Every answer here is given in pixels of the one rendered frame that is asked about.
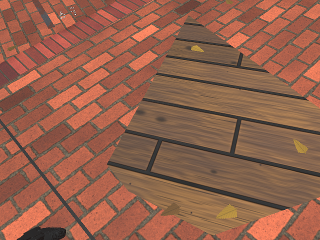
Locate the left robot hand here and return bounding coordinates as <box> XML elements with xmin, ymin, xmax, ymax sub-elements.
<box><xmin>17</xmin><ymin>226</ymin><xmax>66</xmax><ymax>240</ymax></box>

